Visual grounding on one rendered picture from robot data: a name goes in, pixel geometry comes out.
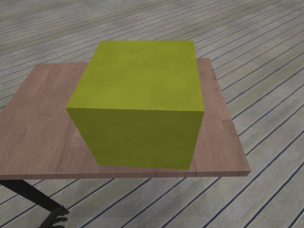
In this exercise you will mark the robot left hand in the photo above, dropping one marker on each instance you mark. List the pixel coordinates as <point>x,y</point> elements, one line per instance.
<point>51,219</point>

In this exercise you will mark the table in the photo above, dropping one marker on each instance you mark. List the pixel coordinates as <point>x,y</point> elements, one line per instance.
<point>39,140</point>

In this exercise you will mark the carton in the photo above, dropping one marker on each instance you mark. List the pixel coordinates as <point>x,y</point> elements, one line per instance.
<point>139,103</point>

